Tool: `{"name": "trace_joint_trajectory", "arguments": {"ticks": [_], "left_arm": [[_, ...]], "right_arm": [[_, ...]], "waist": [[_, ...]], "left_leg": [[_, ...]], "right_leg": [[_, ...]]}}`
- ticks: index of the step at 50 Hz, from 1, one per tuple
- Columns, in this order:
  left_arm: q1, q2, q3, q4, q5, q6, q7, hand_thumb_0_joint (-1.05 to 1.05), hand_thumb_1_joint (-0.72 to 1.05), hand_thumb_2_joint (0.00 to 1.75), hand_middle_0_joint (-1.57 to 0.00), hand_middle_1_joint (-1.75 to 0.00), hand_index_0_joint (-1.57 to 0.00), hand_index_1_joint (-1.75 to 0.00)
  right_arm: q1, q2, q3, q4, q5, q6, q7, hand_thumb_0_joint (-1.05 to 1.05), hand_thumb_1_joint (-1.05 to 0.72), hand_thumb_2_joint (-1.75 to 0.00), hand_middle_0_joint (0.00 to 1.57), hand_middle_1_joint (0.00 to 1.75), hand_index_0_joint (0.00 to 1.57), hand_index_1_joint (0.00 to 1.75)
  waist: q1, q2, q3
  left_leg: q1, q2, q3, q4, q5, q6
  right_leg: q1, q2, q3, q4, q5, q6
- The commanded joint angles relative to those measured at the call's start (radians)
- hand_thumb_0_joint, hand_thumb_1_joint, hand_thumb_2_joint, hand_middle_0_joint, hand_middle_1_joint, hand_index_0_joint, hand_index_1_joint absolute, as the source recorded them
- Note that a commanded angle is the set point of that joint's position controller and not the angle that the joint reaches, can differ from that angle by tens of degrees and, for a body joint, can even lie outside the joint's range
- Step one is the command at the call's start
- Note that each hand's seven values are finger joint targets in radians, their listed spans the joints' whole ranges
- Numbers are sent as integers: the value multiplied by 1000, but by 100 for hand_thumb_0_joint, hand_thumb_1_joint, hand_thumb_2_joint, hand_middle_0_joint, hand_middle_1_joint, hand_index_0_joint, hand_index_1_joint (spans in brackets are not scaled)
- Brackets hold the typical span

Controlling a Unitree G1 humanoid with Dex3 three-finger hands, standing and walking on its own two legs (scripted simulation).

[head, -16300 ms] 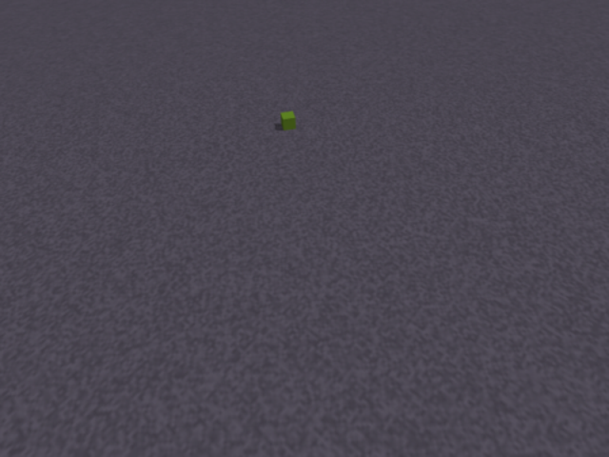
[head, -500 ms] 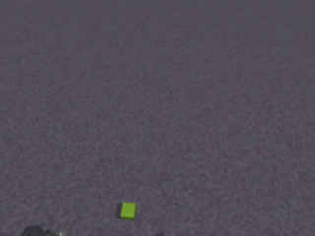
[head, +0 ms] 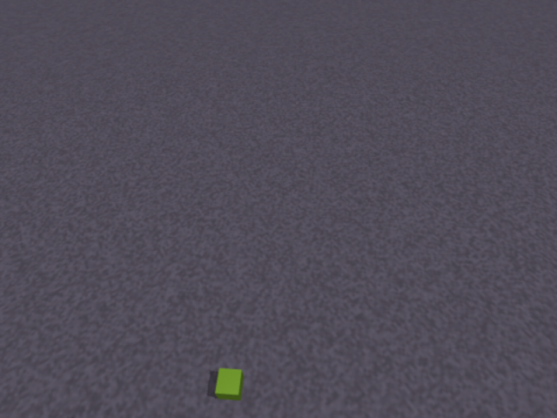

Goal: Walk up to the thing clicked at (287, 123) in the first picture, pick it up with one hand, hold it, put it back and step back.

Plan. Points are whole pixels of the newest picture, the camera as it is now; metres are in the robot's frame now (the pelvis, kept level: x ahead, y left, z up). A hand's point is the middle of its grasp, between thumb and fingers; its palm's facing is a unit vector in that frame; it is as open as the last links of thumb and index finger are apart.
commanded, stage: walk up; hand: left
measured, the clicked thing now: (230, 384) +0.37 +0.19 -0.74
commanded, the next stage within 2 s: stand in 0.60 s
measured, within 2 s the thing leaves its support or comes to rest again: neither
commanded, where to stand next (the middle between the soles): +0.04 -0.02 m, yaw +2 degrees
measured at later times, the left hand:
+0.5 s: hand out of the picture +0.08 +0.26 -0.16, palm faces -0.03 -0.95 -0.31, open 7.4 cm
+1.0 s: hand out of the picture +0.09 +0.27 -0.15, palm faces -0.03 -0.94 -0.34, open 7.4 cm
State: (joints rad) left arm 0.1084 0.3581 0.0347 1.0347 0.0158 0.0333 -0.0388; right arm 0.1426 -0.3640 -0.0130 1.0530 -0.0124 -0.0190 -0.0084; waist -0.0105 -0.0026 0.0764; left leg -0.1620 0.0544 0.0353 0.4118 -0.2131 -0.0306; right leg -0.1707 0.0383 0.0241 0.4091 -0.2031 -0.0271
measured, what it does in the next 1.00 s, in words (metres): stands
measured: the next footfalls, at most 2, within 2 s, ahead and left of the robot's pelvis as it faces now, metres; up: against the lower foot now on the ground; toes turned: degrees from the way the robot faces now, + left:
none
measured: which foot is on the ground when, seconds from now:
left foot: down 0.00-1.00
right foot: down 0.00-1.00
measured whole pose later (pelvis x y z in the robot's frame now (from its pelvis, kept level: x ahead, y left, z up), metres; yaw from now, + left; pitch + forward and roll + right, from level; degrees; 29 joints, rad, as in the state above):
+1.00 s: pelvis +0.01 +0.02 +0.01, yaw +1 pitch -2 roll +0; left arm 0.11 0.35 0.00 1.13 0.01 -0.02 -0.01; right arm 0.12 -0.34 0.00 1.13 -0.02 -0.02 0.01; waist -0.01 0.01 0.05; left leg -0.11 0.03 0.04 0.32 -0.18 -0.01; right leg -0.10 0.01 0.02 0.30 -0.17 0.00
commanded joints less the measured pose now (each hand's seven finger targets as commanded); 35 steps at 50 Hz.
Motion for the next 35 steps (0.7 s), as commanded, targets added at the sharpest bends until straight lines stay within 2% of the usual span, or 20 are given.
{"name": "trace_joint_trajectory", "arguments": {"ticks": [1, 9, 10, 12, 17, 29, 30, 32, 35], "left_arm": [[-53, 222, 57, -74, -2, -26, 18, 0, 90, 90, -20, -30, -20, -30], [-28, 211, 50, -59, -5, -21, 16, 0, 90, 90, -20, -30, -20, -30], [-41, 217, 49, -62, -3, -22, 15, 0, 90, 90, -20, -30, -20, -30], [-28, 210, 46, -56, -4, -22, 15, 0, 90, 90, -20, -30, -20, -30], [-36, 214, 44, -56, -3, -23, 15, 0, 90, 90, -20, -30, -20, -30], [-29, 218, 44, -49, -2, -27, 18, 0, 90, 90, -20, -30, -20, -30], [-25, 185, 20, -21, -10, -44, 23, 0, 90, 90, -20, -30, -20, -30], [-45, 219, 23, -13, -5, -57, 28, 0, 90, 90, -20, -30, -20, -30], [-33, 217, 16, 8, -4, -66, 33, 0, 90, 90, -20, -30, -20, -30]], "right_arm": [[-23, -236, -49, -59, 7, -24, -14, 0, -90, -90, 20, 30, 20, 30], [-44, -237, -48, -57, 5, -27, -15, 0, -90, -90, 20, 30, 20, 30], [-33, -239, -49, -53, 5, -27, -15, 0, -90, -90, 20, 30, 20, 30], [-48, -235, -48, -55, 4, -27, -14, 0, -90, -90, 20, 30, 20, 30], [-43, -238, -51, -50, 4, -25, -14, 0, -90, -90, 20, 30, 20, 30], [-45, -241, -51, -47, 7, -25, -12, 0, -90, -90, 20, 30, 20, 30], [-68, -201, -31, -26, 1, -18, -3, 0, -90, -90, 20, 30, 20, 30], [-64, -187, -27, -24, 2, -14, 2, 0, -90, -90, 20, 30, 20, 30], [-56, -203, -25, -4, 3, -14, 6, 0, -90, -90, 20, 30, 20, 30]], "waist": [[6, -18, -100], [16, 18, -98], [7, 11, -100], [13, 24, -98], [4, 9, -91], [5, 1, -102], [13, 50, -138], [0, 4, -97], [4, -4, -78]], "left_leg": [[41, 79, -86, -59, 86, 72], [24, 99, -103, -90, 65, 80], [18, 95, -102, -92, 59, 79], [20, 98, -104, -100, 50, 78], [16, 90, -101, -99, 33, 75], [38, 90, -95, -90, 77, 75], [40, 86, -97, -112, 16, 67], [42, 73, -93, -119, 9, 57], [55, 82, -103, -128, 28, 57]], "right_leg": [[-5, -139, 127, -83, 104, -37], [7, -126, 115, -66, 105, -31], [14, -129, 122, -65, 113, -32], [8, -126, 119, -68, 104, -30], [2, -130, 128, -79, 96, -29], [5, -133, 123, -76, 136, -26], [48, -160, 138, -137, 67, -13], [21, -162, 149, -162, 35, -9], [15, -159, 129, -166, 69, 1]]}}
